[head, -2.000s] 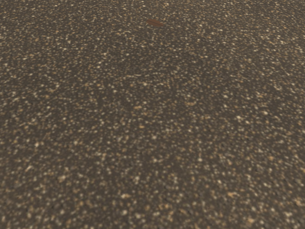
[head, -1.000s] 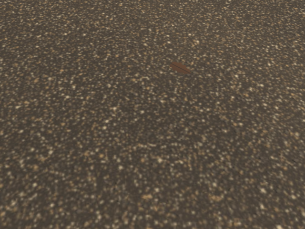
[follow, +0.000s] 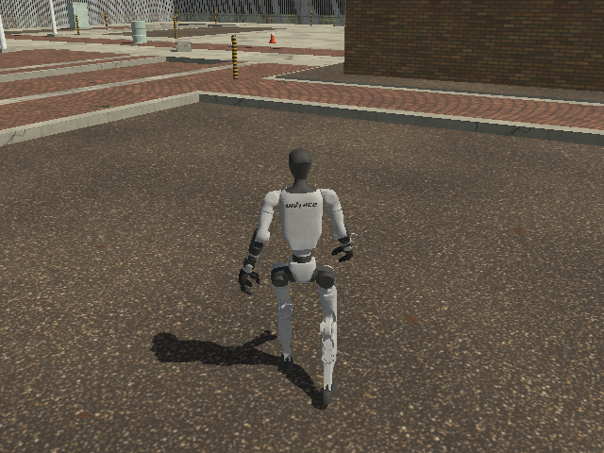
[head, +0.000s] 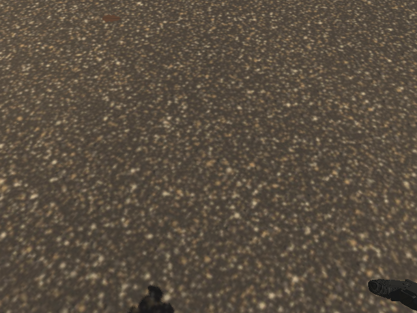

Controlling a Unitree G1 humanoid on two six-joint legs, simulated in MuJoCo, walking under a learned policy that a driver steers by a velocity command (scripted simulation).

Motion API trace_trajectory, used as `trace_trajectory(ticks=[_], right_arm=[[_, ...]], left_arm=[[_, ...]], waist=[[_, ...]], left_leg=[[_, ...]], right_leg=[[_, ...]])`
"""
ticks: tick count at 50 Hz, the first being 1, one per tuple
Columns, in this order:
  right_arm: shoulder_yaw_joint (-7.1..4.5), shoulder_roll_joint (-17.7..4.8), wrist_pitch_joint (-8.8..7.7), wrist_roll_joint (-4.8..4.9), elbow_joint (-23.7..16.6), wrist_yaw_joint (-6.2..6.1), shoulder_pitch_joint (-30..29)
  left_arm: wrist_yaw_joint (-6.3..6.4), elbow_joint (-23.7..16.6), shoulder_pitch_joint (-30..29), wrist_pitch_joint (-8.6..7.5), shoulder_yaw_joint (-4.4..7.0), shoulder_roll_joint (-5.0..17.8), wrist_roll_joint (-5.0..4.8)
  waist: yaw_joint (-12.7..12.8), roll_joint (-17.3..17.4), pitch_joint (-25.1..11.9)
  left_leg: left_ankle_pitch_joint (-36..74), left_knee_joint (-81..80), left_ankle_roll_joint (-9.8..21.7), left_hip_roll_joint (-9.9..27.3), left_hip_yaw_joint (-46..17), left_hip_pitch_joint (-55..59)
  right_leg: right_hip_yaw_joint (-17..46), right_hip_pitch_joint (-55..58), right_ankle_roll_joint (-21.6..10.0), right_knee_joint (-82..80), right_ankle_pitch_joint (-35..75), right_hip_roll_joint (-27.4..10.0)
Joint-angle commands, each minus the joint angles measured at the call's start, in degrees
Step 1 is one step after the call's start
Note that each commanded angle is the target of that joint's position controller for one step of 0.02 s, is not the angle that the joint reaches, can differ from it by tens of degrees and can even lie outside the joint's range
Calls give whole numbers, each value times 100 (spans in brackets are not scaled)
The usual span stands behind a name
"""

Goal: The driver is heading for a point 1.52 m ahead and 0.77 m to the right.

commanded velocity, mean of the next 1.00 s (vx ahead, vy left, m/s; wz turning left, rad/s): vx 0.09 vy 0.00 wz -0.38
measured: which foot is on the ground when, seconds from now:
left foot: down 0.00-0.52, up 0.54-0.90, down 0.92-1.00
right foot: up 0.00-0.48, down 0.50-0.92, up 0.94-1.00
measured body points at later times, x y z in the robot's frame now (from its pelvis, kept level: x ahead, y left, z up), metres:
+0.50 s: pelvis +0.16 -0.02 +0.01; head +0.20 -0.03 +0.46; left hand +0.35 +0.22 -0.09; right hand +0.25 -0.31 -0.11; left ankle +0.11 +0.08 -0.71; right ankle +0.19 -0.13 -0.72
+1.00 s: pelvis +0.21 +0.01 +0.02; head +0.25 +0.01 +0.47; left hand +0.50 +0.18 -0.08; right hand +0.19 -0.31 -0.08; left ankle +0.28 +0.11 -0.72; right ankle +0.17 -0.11 -0.68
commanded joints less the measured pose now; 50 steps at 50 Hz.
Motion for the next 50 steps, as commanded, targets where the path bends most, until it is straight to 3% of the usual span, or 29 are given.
trace_trajectory(ticks=[1, 2, 3, 4, 7, 9, 14, 18, 22, 24, 25, 26, 27, 28, 29, 30, 31, 33, 37, 43, 45, 46, 47, 48, 49, 50], right_arm=[[-335, -1197, -45, -119, -32, -110, 1962], [-251, -993, -98, -135, 53, -81, 1672], [-196, -800, -144, -73, 113, -73, 1350], [-153, -645, -165, -71, 129, -82, 1028], [-116, -529, -287, -214, 246, -96, 584], [-102, -493, -341, -259, 358, -164, 413], [-146, -649, -176, -207, 578, -397, 427], [-198, -756, 30, -130, 732, -446, 584], [-254, -858, 205, 0, 740, -490, 549], [-267, -868, 248, 83, 745, -542, 480], [-261, -804, 212, 23, 765, -542, 686], [-164, -511, 133, -249, 499, -493, 595], [-112, -434, 78, -263, 385, -419, 374], [-172, -634, 74, -85, 452, -343, 268], [-180, -622, 93, 9, 464, -344, 188], [-198, -612, 128, -34, 529, -400, 181], [-236, -695, 172, -88, 530, -459, 173], [-207, -533, 206, -85, 565, -470, 354], [-145, -413, 181, -58, 557, -491, 301], [-188, -567, 65, -13, 515, -361, 332], [-223, -579, -18, -13, 610, -300, 699], [-288, -772, -35, -56, 657, -302, 876], [-375, -1199, -4, -164, 595, -351, 931], [-404, -1416, 18, -376, 583, -324, 814], [-319, -1090, -14, -358, 396, -336, 543], [-249, -811, -12, -284, 331, -366, 277]], left_arm=[[-132, -392, 214, -297, -10, 736, -95], [-133, -531, -252, -290, 27, 832, -257], [-85, -501, -375, -264, -5, 703, -186], [-45, -432, -389, -197, 16, 687, -94], [24, -181, 191, 105, 22, 457, -86], [74, -196, 157, 172, 34, 380, -38], [-11, -557, -572, 187, -1, 274, -9], [-128, -868, -897, 269, 28, 304, -2], [-267, -1114, -964, 319, 68, 293, -24], [-295, -1091, -560, 277, 134, 374, -27], [-213, -1048, -155, 251, 283, 801, 17], [-73, -1110, 147, 251, 468, 1552, 108], [-83, -1165, 279, 236, 389, 1422, 209], [-122, -1269, -6, 202, 313, 1170, 144], [-100, -1318, -380, 183, 280, 983, 49], [-71, -1357, -652, 212, 247, 848, -39], [-19, -1404, -847, 251, 220, 779, -70], [35, -1472, -909, 323, 246, 867, 16], [133, -1528, -853, 382, 309, 993, -13], [119, -1665, -1022, 498, 299, 976, -4], [142, -1739, -1199, 544, 266, 914, -66], [162, -1761, -1101, 559, 225, 774, -64], [149, -1772, -822, 558, 130, 416, 19], [134, -2006, -855, 483, 200, 619, -10], [122, -1853, -712, 445, 336, 1065, 18], [108, -1698, -616, 476, 414, 1196, -40]], waist=[[-999, 485, -2819], [-944, 387, -1964], [-727, 33, -1426], [-535, 84, -1092], [-77, 249, -957], [-5, 313, -843], [-287, 375, -658], [-444, 339, -549], [-426, 421, -503], [-148, 321, -717], [-22, -203, -1058], [-90, -1593, -1426], [55, -1652, -2193], [92, -910, -2034], [-77, -625, -1541], [-207, -314, -1151], [-323, -404, -1001], [-441, -679, -1033], [-349, -825, -1190], [-266, -1178, -1040], [-507, -1162, -1017], [-512, -927, -1034], [-296, 352, -1107], [-174, 1724, -803], [-183, 1178, -738], [-100, 796, -644]], left_leg=[[2686, -1214, 1693, 2360, -3912, 5077], [3593, -1132, 1449, 2164, -2745, 4399], [3591, -1200, 1143, 1826, -2041, 3585], [3408, -1396, 964, 1621, -1617, 2911], [3615, -1972, 871, 1405, -760, 1722], [3710, -2118, 815, 1339, -317, 1584], [3123, -2186, 653, 1314, 237, 2117], [2879, -1920, 678, 1619, 204, 2675], [3103, -1250, 526, 1837, 134, 2981], [3430, -364, 141, 1557, 436, 2830], [2797, 644, -282, 1086, 683, 2291], [-495, 2441, -815, 248, 847, 466], [-3331, 3634, -940, -452, -243, -480], [-3203, 3967, -874, -116, -778, -704], [-2738, 3766, -817, 36, -773, -885], [-2344, 3338, -841, 132, -717, -928], [-2024, 2979, -880, 184, -704, -703], [-1698, 2559, -1000, 9, -598, -252], [-1331, 1447, -1143, -82, -679, 114], [-1206, 178, -1013, -220, -726, 728], [-501, -1029, -856, -232, -612, 1374], [-78, -1464, -689, 174, -858, 1920], [581, -1721, -214, 1489, -2046, 2506], [1325, -1976, 784, 2358, -3435, 2158], [1331, -1958, 1036, 2389, -3189, 2039], [1217, -1831, 766, 2008, -2470, 1939]], right_leg=[[1504, -3551, -118, 3966, -728, 369], [1421, -3810, -165, 3871, -376, 149], [1408, -3716, -173, 3360, -8, -82], [1412, -3466, -145, 2993, 245, -202], [1444, -2442, -5, 2616, 937, -131], [1509, -2452, 84, 2146, 1416, -61], [1289, -2731, 101, 812, 2381, -65], [1113, -2972, -20, 362, 1946, -12], [826, -2911, -270, -111, 1265, 188], [636, -2016, -533, -1153, 2121, 479], [1211, -991, -825, -1523, 4029, 303], [3116, 437, -1705, -1271, 7233, -1047], [4411, 1048, -2735, -1551, 7260, -1795], [3836, 808, -2552, -1638, 6569, -1596], [3283, 388, -2165, -1653, 5741, -1211], [2983, -56, -1861, -1776, 5039, -926], [2824, -444, -1716, -1893, 4619, -747], [2676, -805, -1680, -1965, 4635, -522], [2790, -842, -1606, -1896, 4109, -429], [3550, -1063, -1456, -1784, 3009, -345], [3643, -1204, -1218, -1489, 2908, -138], [3507, -1547, -955, -1170, 2281, 108], [2713, -2314, -600, 123, 593, 755], [1985, -3310, -338, 1237, -826, 1309], [2138, -3338, -190, 2305, -620, 932], [2066, -3330, -110, 2700, -203, 877]])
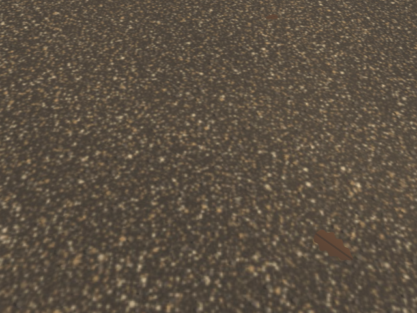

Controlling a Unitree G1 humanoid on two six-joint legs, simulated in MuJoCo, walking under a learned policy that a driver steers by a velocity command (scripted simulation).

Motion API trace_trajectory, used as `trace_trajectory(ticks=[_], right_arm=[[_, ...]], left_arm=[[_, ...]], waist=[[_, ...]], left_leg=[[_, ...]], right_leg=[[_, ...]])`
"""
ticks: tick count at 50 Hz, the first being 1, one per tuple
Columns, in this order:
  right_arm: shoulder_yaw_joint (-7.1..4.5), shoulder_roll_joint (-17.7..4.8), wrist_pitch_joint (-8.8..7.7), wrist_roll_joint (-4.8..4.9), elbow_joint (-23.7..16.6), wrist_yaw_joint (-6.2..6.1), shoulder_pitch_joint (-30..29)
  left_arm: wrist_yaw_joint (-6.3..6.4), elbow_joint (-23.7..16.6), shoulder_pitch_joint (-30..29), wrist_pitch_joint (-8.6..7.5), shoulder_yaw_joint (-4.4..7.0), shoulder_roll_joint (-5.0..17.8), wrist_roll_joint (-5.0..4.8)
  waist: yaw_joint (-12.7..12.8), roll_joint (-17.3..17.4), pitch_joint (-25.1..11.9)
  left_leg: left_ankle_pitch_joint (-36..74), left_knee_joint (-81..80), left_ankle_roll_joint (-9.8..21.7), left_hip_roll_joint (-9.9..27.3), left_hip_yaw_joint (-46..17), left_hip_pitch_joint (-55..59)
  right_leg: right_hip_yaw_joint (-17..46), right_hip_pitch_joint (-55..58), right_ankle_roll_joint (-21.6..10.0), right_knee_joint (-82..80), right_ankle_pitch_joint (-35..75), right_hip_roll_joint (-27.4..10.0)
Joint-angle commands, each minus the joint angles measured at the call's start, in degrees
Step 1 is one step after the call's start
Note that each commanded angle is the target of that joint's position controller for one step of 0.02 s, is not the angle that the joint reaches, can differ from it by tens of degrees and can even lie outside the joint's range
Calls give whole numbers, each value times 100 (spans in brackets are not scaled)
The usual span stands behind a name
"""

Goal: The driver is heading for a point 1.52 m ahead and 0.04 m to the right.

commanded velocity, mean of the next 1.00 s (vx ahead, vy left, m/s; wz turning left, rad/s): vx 0.03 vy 0.00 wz -0.24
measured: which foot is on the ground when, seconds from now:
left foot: down 0.00-0.34, up 0.36-0.66, down 0.68-1.00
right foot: up 0.00-0.32, down 0.34-1.00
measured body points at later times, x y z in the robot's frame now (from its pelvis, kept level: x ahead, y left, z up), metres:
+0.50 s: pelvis -0.01 -0.04 +0.01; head +0.02 -0.07 +0.45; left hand +0.22 +0.17 -0.07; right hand +0.05 -0.35 -0.12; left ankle -0.01 +0.11 -0.67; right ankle -0.03 -0.14 -0.73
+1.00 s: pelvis +0.01 -0.04 -0.01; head +0.01 -0.03 +0.44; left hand +0.17 +0.20 -0.13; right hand +0.03 -0.31 -0.13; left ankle +0.01 +0.10 -0.73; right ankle -0.03 -0.14 -0.73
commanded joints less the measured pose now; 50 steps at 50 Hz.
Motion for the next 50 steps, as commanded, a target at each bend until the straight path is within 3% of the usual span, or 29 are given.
trace_trajectory(ticks=[1, 2, 5, 8, 10, 13, 15, 16, 17, 18, 19, 20, 22, 23, 26, 28, 31, 33, 34, 35, 36, 37, 38, 41, 42, 44, 46, 50], right_arm=[[-160, -739, -77, 40, -608, -71, -545], [-134, -678, -61, 125, -608, -106, -562], [-140, -744, 29, 86, -556, -211, -177], [-222, -953, 89, 87, -530, -233, 57], [-274, -1095, 108, 120, -556, -184, -18], [-289, -1174, 108, 220, -523, -71, -48], [-263, -1157, 104, 335, -488, -32, -188], [-209, -1020, 97, 377, -421, -21, -133], [-114, -745, 60, 280, -293, 12, 186], [96, -232, 14, -95, -478, 83, 207], [-18, -568, 38, 39, -554, 16, -133], [-105, -874, 88, 180, -516, -31, -235], [-151, -861, 173, 187, -317, -94, -119], [-165, -875, 211, 147, -278, -118, -43], [-87, -605, 207, 185, -164, -100, 168], [-9, -471, 200, 177, -194, -94, -31], [8, -533, 191, 198, -178, -79, -45], [45, -465, 151, 151, -49, -47, 208], [43, -598, 127, 67, -20, -41, 254], [-1, -915, 118, 51, -52, -57, 279], [-63, -1078, 112, 136, 73, -43, 131], [-7, -766, 81, 154, 17, 0, 9], [42, -624, 44, 100, 61, 6, -13], [91, -544, -63, 89, 176, -15, 35], [91, -546, -62, 111, 252, -34, 177], [56, -655, -33, 188, 293, -86, 292], [62, -664, -86, 229, 240, -126, 377], [-32, -961, -255, 308, 330, -85, 735]], left_arm=[[26, -170, 485, -15, 342, 918, -21], [26, -174, 458, 35, 307, 786, -10], [-32, -421, 56, 50, 184, 440, -91], [-90, -619, -206, 37, 108, 307, -57], [-140, -678, -223, 36, 59, 236, -25], [-177, -651, -54, 61, 84, 309, -18], [-206, -529, 262, 64, 98, 270, -10], [-206, -423, 482, 56, 116, 293, 7], [-164, -422, 590, 48, 156, 500, 21], [-62, -571, 621, 35, 213, 1009, 96], [-121, -578, 558, -81, 119, 802, 260], [-173, -521, 408, -193, 76, 663, 280], [-168, -406, -8, -290, 27, 528, 181], [-153, -378, -155, -305, -1, 493, 137], [-109, -257, -255, -319, -87, 238, 151], [-105, -161, -230, -300, -85, 245, 149], [-119, 6, -183, -265, -92, 286, 149], [-132, 120, -282, -262, -158, 162, 83], [-144, 219, -91, -298, -186, 81, 99], [-172, 274, 86, -340, -197, 55, 201], [-186, 307, 259, -353, -173, 36, 206], [-167, 341, -72, -334, -167, 179, 220], [-142, 330, -229, -307, -144, 180, 180], [-79, 449, -141, -209, -144, 86, 157], [-65, 527, -50, -197, -135, 83, 146], [-46, 600, 37, -191, -88, 137, 74], [-52, 606, 83, -309, -89, 73, 11], [-171, 599, 54, -676, -104, -169, -67]], waist=[[271, 993, -336], [188, 1021, -244], [-86, 1167, -255], [-282, 1255, -477], [-300, 1313, -541], [-243, 1393, -547], [-18, 1322, -535], [92, 1183, -550], [40, 603, -736], [-153, -1197, -997], [147, -1078, -1038], [163, -695, -779], [-8, -592, -485], [-71, -597, -400], [-174, -525, -573], [-39, -535, -537], [31, -541, -492], [-204, -378, -398], [-173, -146, -428], [26, 322, -448], [276, 969, -368], [20, 804, -226], [-5, 756, -167], [-9, 683, -109], [-37, 602, -211], [-61, 532, 80], [-104, 565, 511], [-105, 1254, 553]], left_leg=[[1681, -1155, 1027, 1740, -1485, 782], [1767, -1132, 986, 1628, -1215, 857], [2101, -1163, 1068, 1484, -625, 1220], [2332, -1096, 1174, 1720, -473, 1665], [2431, -1078, 1182, 1772, -280, 1431], [2521, -946, 1170, 1822, -213, 1246], [2391, -618, 983, 1754, -124, 1107], [2126, -344, 740, 1625, 12, 847], [1319, 191, 275, 1350, 341, 267], [-1589, 1664, -346, 750, 847, -1031], [-2469, 2504, -520, 499, 253, -1245], [-2285, 2935, -549, 564, 64, -1224], [-1656, 2979, -547, 600, -57, -1305], [-1352, 2994, -600, 575, -76, -1163], [-875, 2389, -654, 529, -23, -665], [-876, 1634, -634, 513, 35, -375], [-765, 758, -573, 448, 94, 30], [415, -563, -431, 390, 167, 720], [1215, -781, -329, 537, -67, 1168], [2087, -647, -173, 910, -394, 1424], [1258, -435, 57, 876, -288, 944], [553, -589, 93, 742, -265, 538], [327, -677, 26, 704, -251, 387], [489, -645, -111, 600, -149, 420], [-56, -633, -88, 533, -87, 470], [-1790, -605, 128, 463, -133, 203], [-2716, -755, 377, 641, -490, -12], [-3029, -1611, 1085, 1728, -2145, 454]], right_leg=[[-120, -851, 266, 1970, -122, -338], [-173, -1010, 380, 2157, 155, -376], [-578, -1101, 562, 1624, 503, -499], [-734, -869, 610, 739, 410, -714], [-917, -283, 531, 127, 311, -773], [-1166, 397, 351, -744, 377, -622], [-1276, 1034, 105, -1937, 1136, -517], [-1295, 1634, -67, -2743, 1808, -436], [-708, 2537, -233, -2997, 2875, -816], [1057, 3433, -797, -2720, 5394, -2375], [1383, 2575, -1868, -2766, 5375, -2925], [1034, 2241, -1874, -2920, 4722, -2586], [466, 2079, -1355, -2987, 3871, -2009], [328, 1892, -1308, -2987, 4151, -1939], [-21, 1865, -1250, -2939, 4254, -1713], [1, 1879, -1254, -2905, 3943, -1688], [290, 1835, -1327, -2902, 3371, -1778], [242, 1542, -1069, -2841, 2693, -1602], [192, 1330, -793, -2818, 2228, -1431], [-51, 1122, -528, -2629, 1625, -1108], [-429, 1293, -326, -2744, 1303, -765], [-522, 1556, -198, -2576, 1307, -694], [-546, 1624, -201, -2488, 1389, -700], [-489, 1614, -268, -2481, 1758, -755], [-562, 1612, -292, -2456, 1219, -680], [-662, 1154, -391, -2310, -488, -526], [-606, 592, -484, -2168, -1123, -557], [-1152, 187, -420, -1129, 145, -435]])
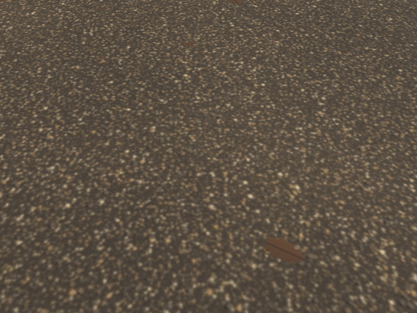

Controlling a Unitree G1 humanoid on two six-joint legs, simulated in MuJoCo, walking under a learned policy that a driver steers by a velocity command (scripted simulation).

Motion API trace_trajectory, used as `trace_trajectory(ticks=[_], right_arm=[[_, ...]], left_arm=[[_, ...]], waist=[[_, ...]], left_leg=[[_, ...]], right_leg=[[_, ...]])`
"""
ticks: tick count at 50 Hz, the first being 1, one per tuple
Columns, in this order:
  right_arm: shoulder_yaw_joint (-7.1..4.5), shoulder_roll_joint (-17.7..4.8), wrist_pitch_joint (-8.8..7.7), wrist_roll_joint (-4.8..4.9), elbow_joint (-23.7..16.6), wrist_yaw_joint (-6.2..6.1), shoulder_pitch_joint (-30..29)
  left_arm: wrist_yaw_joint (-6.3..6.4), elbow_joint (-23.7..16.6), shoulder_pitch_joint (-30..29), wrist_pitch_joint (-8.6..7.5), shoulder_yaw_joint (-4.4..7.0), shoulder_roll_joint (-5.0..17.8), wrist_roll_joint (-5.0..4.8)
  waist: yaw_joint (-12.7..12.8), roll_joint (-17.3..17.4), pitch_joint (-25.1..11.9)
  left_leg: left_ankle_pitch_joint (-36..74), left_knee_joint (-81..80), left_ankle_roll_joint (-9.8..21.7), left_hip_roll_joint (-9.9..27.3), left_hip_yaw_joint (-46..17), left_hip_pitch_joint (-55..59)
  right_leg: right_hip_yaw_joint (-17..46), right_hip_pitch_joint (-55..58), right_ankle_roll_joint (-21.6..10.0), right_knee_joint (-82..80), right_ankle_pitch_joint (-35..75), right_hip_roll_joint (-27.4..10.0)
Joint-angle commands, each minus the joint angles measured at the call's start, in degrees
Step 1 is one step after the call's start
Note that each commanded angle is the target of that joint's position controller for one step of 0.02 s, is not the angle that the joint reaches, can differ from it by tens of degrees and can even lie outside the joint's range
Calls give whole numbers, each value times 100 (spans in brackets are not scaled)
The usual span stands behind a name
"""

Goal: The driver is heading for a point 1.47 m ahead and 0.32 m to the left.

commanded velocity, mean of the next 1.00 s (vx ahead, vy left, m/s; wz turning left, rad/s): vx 0.44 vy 0.00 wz -0.01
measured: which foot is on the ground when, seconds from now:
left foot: down 0.00-0.08, up 0.10-0.46, down 0.48-1.00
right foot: down 0.00-0.48, up 0.50-1.00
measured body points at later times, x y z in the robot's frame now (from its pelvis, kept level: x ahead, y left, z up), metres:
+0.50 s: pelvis +0.21 +0.03 -0.01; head +0.25 +0.04 +0.43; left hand +0.14 +0.31 -0.15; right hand +0.47 -0.19 -0.08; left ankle +0.34 +0.13 -0.73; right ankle -0.01 -0.11 -0.72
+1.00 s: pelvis +0.47 +0.03 +0.01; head +0.50 +0.03 +0.46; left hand +0.70 +0.26 -0.08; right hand +0.46 -0.25 -0.13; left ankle +0.34 +0.13 -0.73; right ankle +0.65 -0.10 -0.71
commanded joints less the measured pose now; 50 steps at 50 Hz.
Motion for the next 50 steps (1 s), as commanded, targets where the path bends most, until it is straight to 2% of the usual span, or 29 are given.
trace_trajectory(ticks=[1, 3, 4, 5, 6, 7, 8, 9, 11, 13, 15, 17, 19, 21, 22, 23, 24, 25, 26, 27, 28, 29, 30, 31, 33, 36, 41, 46, 50], right_arm=[[-264, -1114, -129, 64, -267, 11, 24], [-193, -900, -114, 90, -493, 61, -617], [-110, -621, -162, 70, -672, 73, -917], [-83, -501, -294, 25, -884, 58, -1060], [-140, -719, -398, 40, -935, 46, -1077], [-174, -779, -439, 141, -886, 89, -890], [-141, -672, -449, 181, -845, 143, -841], [-131, -612, -453, 148, -879, 198, -975], [-116, -476, -423, 81, -948, 317, -1164], [-33, -251, -386, 24, -1047, 427, -1387], [62, -75, -383, 0, -1221, 476, -1831], [44, -213, -362, 39, -1325, 471, -2060], [-13, -441, -340, 77, -1394, 450, -2122], [-96, -647, -344, 64, -1385, 434, -1962], [-160, -767, -335, 47, -1319, 412, -1667], [-268, -924, -311, 42, -1125, 372, -994], [-376, -1098, -273, 52, -852, 315, -79], [-476, -1542, -223, -10, -672, 236, 842], [-437, -1691, -257, -100, -601, 342, 858], [-314, -1126, -288, -30, -650, 358, 493], [-254, -926, -312, -4, -687, 351, 58], [-232, -874, -340, -47, -731, 362, -309], [-212, -767, -372, -120, -742, 380, -531], [-188, -676, -405, -183, -723, 380, -630], [-184, -635, -477, -138, -629, 383, -596], [-223, -827, -500, -115, -463, 312, -349], [-237, -1002, -401, -43, -267, 187, 146], [-241, -1062, -256, -1, 21, 166, 747], [-291, -1186, -121, 16, 104, 124, 754]], left_arm=[[-78, -452, -456, -330, 75, 283, -79], [-110, -118, 301, -387, 145, 426, -106], [-102, 95, 813, -418, 246, 744, -78], [-133, 254, 1459, -434, 421, 1331, -77], [-164, 219, 1618, -462, 366, 1215, 13], [-164, 189, 1471, -493, 268, 948, 68], [-155, 142, 1372, -497, 215, 783, 78], [-154, 151, 1287, -467, 164, 700, 61], [-124, 186, 1242, -358, 58, 469, 53], [-45, 162, 1163, -288, 40, 521, 19], [41, 124, 1060, -278, 70, 752, 19], [67, 189, 1237, -315, 120, 965, 8], [60, 260, 1257, -342, 146, 1001, -56], [47, 294, 1194, -323, 171, 1026, -53], [44, 295, 1155, -294, 196, 1085, -29], [44, 291, 1107, -243, 198, 1088, 2], [61, 255, 1110, -203, 160, 1007, 46], [76, 99, 1268, -197, 40, 672, 197], [17, 115, 2100, -318, -150, -100, 29], [-21, 103, 1486, -424, 10, 634, -132], [-39, -94, 840, -474, 91, 896, -231], [2, -145, 588, -494, 75, 834, -172], [28, -144, 532, -472, 104, 780, -68], [26, -106, 683, -410, 109, 709, -39], [45, -77, 766, -291, 89, 552, -19], [71, -310, 151, -225, 87, 560, 62], [-9, -563, -797, -349, 15, 419, 74], [-182, -888, -1681, -431, -64, 372, -6], [-306, -999, -1610, -486, -20, 580, -25]], waist=[[-10, 1002, 771], [445, 797, 709], [598, 80, 605], [731, -1318, 343], [793, -1416, 291], [564, -819, 334], [470, -549, 292], [423, -361, 418], [355, -469, 445], [348, -460, 489], [397, -426, 599], [434, -580, 652], [340, -643, 767], [142, -643, 629], [-46, -706, 357], [-410, -701, -89], [-815, -625, -625], [-978, 423, -1420], [-400, 1981, -2229], [-557, 1213, -1416], [-472, 761, -557], [-267, 192, -229], [-82, 166, -51], [97, 364, -98], [200, 414, -55], [111, 242, 280], [-240, 160, 406], [-572, 181, 570], [-327, 417, 377]], left_leg=[[-2160, -2060, 1201, 1535, -2349, -241], [-1149, -1564, 815, 1010, -1469, -923], [-169, -433, 417, 395, -605, -1465], [303, 1429, 13, -286, 277, -2485], [-1004, 2697, -23, -336, -131, -3479], [-1017, 3374, 127, -74, -410, -3924], [-635, 3581, 265, 110, -404, -4188], [-271, 3464, 333, 283, -321, -4373], [295, 2878, 306, 474, -126, -4027], [856, 2058, 110, 387, 145, -3507], [1575, 924, -21, 192, 353, -2675], [2062, 263, -44, 21, 409, -1998], [2244, -104, 86, 18, 243, -1857], [2116, -285, 288, -53, 210, -1612], [1964, -269, 405, -180, 301, -1194], [1848, -262, 557, -346, 434, -333], [1800, -171, 706, -285, 378, 960], [1440, -109, 1043, 971, -1182, 2579], [-482, -1439, 1895, 2068, -4244, 3603], [-1268, -2007, 1620, 1877, -4347, 2947], [-960, -2059, 1396, 1727, -3410, 2076], [-122, -2138, 1309, 1526, -2738, 1257], [515, -2234, 1271, 1286, -2196, 672], [774, -2381, 1248, 1130, -1865, 346], [1034, -2636, 1354, 1026, -1488, 28], [1258, -2897, 1447, 1030, -1172, -33], [1800, -2884, 1196, 802, -543, 350], [2021, -2561, 1171, 1039, -467, 1183], [3215, -1919, 1008, 1321, -558, 1865]], right_leg=[[-204, -817, -161, 22, -10, -52], [-69, 498, -332, -919, 285, -98], [867, 1183, -529, -1380, 148, -526], [2666, 2278, -1046, -2058, 596, -1481], [3712, 2779, -1517, -2293, 1522, -2157], [3431, 2949, -1510, -2102, 1845, -2203], [2952, 3041, -1379, -2092, 1962, -2083], [2501, 2978, -1222, -2190, 2283, -1979], [1712, 2604, -920, -2430, 2864, -1654], [1139, 2039, -864, -2659, 3014, -1394], [683, 1288, -771, -2877, 2831, -1148], [613, 983, -742, -3107, 2580, -1235], [596, 1192, -665, -3103, 2668, -1438], [490, 1626, -518, -2693, 3735, -1567], [389, 1791, -434, -2228, 4711, -1551], [216, 1732, -318, -1368, 5553, -1399], [74, 1141, -158, -204, 5506, -1165], [-112, -185, 7, 1814, 3203, -725], [485, -1792, 211, 3524, -759, 251], [842, -2409, 136, 4088, -643, -77], [628, -2661, 41, 4033, -61, -364], [521, -2384, 29, 3761, 479, -659], [502, -2121, 44, 3453, 793, -845], [563, -1776, 49, 3294, 1000, -989], [488, -1638, 127, 3010, 1098, -1055], [443, -2241, 322, 2258, 1692, -1141], [199, -2329, 439, 471, 3131, -933], [42, -2403, 364, -473, 3071, -700], [-28, -1998, 61, -846, 2183, -482]])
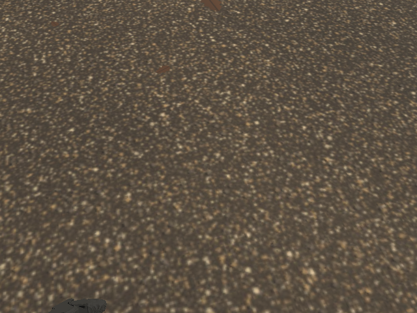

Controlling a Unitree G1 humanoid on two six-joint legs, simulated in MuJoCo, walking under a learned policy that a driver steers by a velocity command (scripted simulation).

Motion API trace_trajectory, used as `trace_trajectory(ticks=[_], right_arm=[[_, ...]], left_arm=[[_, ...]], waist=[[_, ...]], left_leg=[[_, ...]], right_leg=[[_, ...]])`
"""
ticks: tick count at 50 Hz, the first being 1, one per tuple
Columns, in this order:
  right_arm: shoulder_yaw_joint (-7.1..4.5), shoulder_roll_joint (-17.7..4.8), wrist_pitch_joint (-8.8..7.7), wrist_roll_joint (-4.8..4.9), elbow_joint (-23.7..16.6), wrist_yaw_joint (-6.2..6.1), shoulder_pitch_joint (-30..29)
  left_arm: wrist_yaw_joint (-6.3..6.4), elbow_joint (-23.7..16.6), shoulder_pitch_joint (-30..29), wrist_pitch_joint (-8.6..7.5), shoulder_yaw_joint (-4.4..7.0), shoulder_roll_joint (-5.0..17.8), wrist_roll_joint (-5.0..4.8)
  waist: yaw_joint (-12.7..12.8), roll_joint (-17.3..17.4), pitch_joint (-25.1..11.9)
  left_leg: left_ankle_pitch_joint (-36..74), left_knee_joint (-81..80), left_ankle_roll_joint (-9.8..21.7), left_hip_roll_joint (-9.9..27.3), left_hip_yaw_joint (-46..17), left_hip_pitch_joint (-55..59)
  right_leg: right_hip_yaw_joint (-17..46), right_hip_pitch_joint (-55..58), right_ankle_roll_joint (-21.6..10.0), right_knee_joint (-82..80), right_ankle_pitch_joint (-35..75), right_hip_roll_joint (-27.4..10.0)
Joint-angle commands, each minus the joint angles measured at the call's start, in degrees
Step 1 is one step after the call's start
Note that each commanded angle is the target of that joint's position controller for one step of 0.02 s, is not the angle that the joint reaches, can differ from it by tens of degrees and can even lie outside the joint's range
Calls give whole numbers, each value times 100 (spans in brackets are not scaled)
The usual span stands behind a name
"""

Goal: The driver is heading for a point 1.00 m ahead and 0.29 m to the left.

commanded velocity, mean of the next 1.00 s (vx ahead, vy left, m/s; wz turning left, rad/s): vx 0.49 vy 0.00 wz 0.06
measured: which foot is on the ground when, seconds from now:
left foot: down 0.00-0.08, up 0.10-0.56, down 0.58-1.00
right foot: up 0.00-0.04, down 0.06-0.58, up 0.60-1.00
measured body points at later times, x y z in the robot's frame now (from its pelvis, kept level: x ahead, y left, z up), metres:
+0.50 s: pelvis +0.28 -0.02 +0.00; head +0.31 -0.02 +0.45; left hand +0.28 +0.26 -0.13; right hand +0.49 -0.25 -0.09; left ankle +0.46 +0.13 -0.70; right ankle +0.17 -0.13 -0.74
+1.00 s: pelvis +0.55 +0.03 +0.01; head +0.58 +0.04 +0.46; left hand +0.75 +0.28 -0.09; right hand +0.56 -0.25 -0.12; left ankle +0.47 +0.11 -0.74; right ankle +0.75 -0.13 -0.69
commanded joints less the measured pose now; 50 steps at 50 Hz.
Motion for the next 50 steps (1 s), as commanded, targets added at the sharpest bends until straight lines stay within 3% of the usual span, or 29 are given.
trace_trajectory(ticks=[1, 2, 3, 4, 5, 6, 7, 8, 10, 12, 15, 19, 22, 24, 27, 28, 29, 30, 31, 32, 33, 34, 35, 37, 40, 42, 46, 50], right_arm=[[-251, -1079, 57, 14, -167, -57, 47], [-219, -1019, 90, -1, -197, -63, -57], [-116, -818, 75, -87, -342, -77, -77], [92, -124, -58, -101, -449, -13, 604], [28, -462, -195, -15, -358, 9, 392], [-93, -873, -274, 149, -534, 45, -141], [-84, -854, -302, 157, -618, 35, -463], [-99, -789, -286, 61, -640, 16, -637], [-108, -610, -151, 8, -566, 6, -409], [-78, -441, -39, -18, -564, -15, -371], [-65, -410, -21, -78, -781, -33, -959], [3, -251, -101, -54, -978, 44, -1765], [15, -283, -137, -4, -1147, 121, -2237], [-1, -360, -166, 6, -1256, 186, -2400], [-76, -558, -202, -2, -1216, 239, -2071], [-165, -697, -206, -13, -1057, 221, -1516], [-311, -980, -197, -28, -773, 169, -587], [-438, -1510, -177, -139, -647, 125, 186], [-425, -1496, -146, -71, -556, 161, 422], [-285, -1032, -157, -13, -587, 162, 238], [-233, -890, -163, -15, -676, 149, -232], [-196, -769, -167, -64, -743, 149, -618], [-156, -620, -188, -120, -777, 159, -858], [-130, -512, -236, -146, -750, 172, -984], [-178, -697, -281, -82, -594, 129, -772], [-207, -781, -237, -60, -501, 58, -559], [-237, -880, -152, 5, -354, -48, -191], [-271, -919, 27, 23, -215, -121, 130]], left_arm=[[-54, -424, -78, -136, 221, 769, -13], [-19, -166, 768, -138, 354, 1004, -3], [42, 85, 1855, -124, 477, 1369, 63], [56, 228, 2383, -75, 615, 1895, 103], [50, 221, 2431, -61, 458, 1342, 64], [62, 169, 1965, -56, 358, 1086, 51], [69, 86, 1509, -45, 314, 968, 53], [49, 61, 1205, -48, 270, 812, 77], [24, 62, 962, -101, 231, 666, 132], [24, 161, 993, -166, 260, 764, 94], [105, 323, 1213, -153, 303, 926, 89], [180, 495, 1526, -91, 318, 1050, 36], [195, 693, 1859, -26, 341, 1126, -13], [220, 785, 1931, 40, 363, 1150, -36], [259, 822, 1811, 135, 408, 1254, -39], [266, 806, 1690, 174, 403, 1256, -33], [277, 774, 1726, 199, 333, 1086, 18], [259, 613, 2178, 141, 173, 625, 109], [222, 687, 2521, 13, 53, 261, 89], [177, 635, 2022, -86, 204, 884, -75], [162, 476, 1557, -145, 243, 1041, -166], [194, 440, 1307, -156, 247, 1011, -100], [212, 437, 1278, -120, 273, 954, -32], [220, 512, 1501, 7, 257, 739, -5], [264, 348, 1141, 96, 246, 641, 96], [267, 184, 714, 66, 242, 601, 134], [190, -23, -94, -33, 188, 456, 80], [100, -236, -592, -123, 198, 536, 85]], waist=[[428, 738, -52], [872, 678, -590], [1289, 388, -1459], [1035, -1045, -2261], [1207, -969, -2383], [1144, -662, -1443], [959, -276, -884], [801, -41, -472], [488, -269, -312], [380, -234, -201], [490, -116, 28], [773, -103, 182], [937, -96, 297], [909, -118, 332], [620, -237, 98], [289, -225, -232], [-86, -73, -867], [-85, 880, -1782], [13, 1931, -2282], [-121, 1348, -1720], [-9, 1044, -977], [144, 641, -578], [325, 631, -338], [548, 758, -321], [560, 567, -75], [465, 474, 28], [208, 511, 150], [122, 682, 132]], left_leg=[[3908, 646, 755, 1763, -723, 284], [4610, 1616, 607, 1487, -484, 56], [3684, 3141, 417, 1213, -284, -1015], [605, 5346, -41, 167, -67, -3537], [-1447, 6054, 15, 97, -917, -4285], [-1113, 6288, 95, 440, -914, -4734], [-572, 6049, 103, 754, -696, -4638], [-202, 5677, 59, 938, -609, -4465], [219, 5286, -29, 1151, -626, -3838], [417, 5001, -156, 1199, -551, -3792], [1208, 4062, -318, 1233, -508, -4191], [2332, 2546, -302, 1000, -280, -3899], [2387, 2028, -230, 892, -280, -3944], [2098, 1797, -93, 867, -355, -4050], [1465, 1611, 139, 675, -212, -3435], [1428, 1477, 266, 485, -20, -2628], [1537, 1570, 447, 521, -55, -1242], [1321, 1689, 1088, 1848, -1892, 928], [208, 764, 1629, 2546, -4110, 1896], [-479, 492, 1397, 2405, -3940, 1533], [-246, 358, 1201, 2260, -3186, 740], [271, 202, 1117, 2057, -2625, -34], [783, 28, 1071, 1870, -2208, -620], [1247, -283, 1083, 1661, -1737, -1127], [1866, -532, 1220, 1589, -1390, -1332], [2041, -571, 1191, 1512, -1267, -1201], [1850, -498, 985, 1277, -1014, -1183], [3069, 326, 800, 1276, -1120, -840]], right_leg=[[-181, 429, -287, -254, -597, 262], [-320, 1625, -478, -404, -436, 412], [394, 3471, -827, -76, -216, -287], [3087, 5719, -1748, -364, -1288, -1700], [4119, 5801, -1765, -1066, -1722, -1852], [3232, 5064, -1478, -1190, -1741, -1652], [2489, 4183, -1332, -1333, -1279, -1423], [2002, 3443, -1268, -1552, -860, -1189], [1463, 2661, -1213, -1927, -471, -899], [1092, 2345, -1302, -2146, -71, -836], [726, 2371, -1305, -2319, 216, -768], [284, 2457, -1080, -2378, 26, -568], [334, 2942, -1065, -2239, -106, -787], [403, 3377, -997, -2021, 40, -995], [418, 3744, -831, -1447, 1075, -1108], [245, 3672, -719, -767, 1945, -924], [13, 3182, -549, 395, 2017, -597], [-292, 1343, -226, 2502, 289, 10], [209, -201, -40, 3842, -3445, 807], [691, -851, -136, 4416, -3439, 473], [499, -1082, -217, 4356, -2882, 169], [369, -898, -209, 4082, -2349, -93], [374, -613, -180, 3768, -1993, -280], [380, -114, -105, 3479, -1672, -415], [298, -377, 95, 2802, -1196, -451], [292, -606, 218, 2064, -615, -395], [173, -252, 318, 597, 384, -77], [165, 161, 244, -128, 422, 291]])
Keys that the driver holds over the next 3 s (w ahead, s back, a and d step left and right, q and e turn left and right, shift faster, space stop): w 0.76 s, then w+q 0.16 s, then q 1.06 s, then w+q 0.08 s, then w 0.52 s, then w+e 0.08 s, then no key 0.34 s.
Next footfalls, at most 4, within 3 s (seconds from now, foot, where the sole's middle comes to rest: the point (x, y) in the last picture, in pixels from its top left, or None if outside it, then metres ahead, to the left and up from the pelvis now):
0.06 right None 0.21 -0.13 -0.77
0.58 left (165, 304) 0.51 0.12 -0.77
1.10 right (221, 216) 0.80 -0.09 -0.77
1.52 left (155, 252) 0.69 0.15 -0.77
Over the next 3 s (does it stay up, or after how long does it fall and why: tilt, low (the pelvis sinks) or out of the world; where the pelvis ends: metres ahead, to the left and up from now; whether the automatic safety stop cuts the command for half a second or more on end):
stays up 0.90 0.29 -0.01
